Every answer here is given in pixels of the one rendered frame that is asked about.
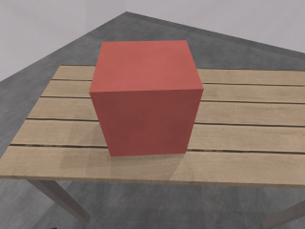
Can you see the table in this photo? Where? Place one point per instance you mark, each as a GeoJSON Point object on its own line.
{"type": "Point", "coordinates": [249, 131]}

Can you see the carton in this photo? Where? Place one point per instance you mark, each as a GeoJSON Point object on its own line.
{"type": "Point", "coordinates": [146, 95]}

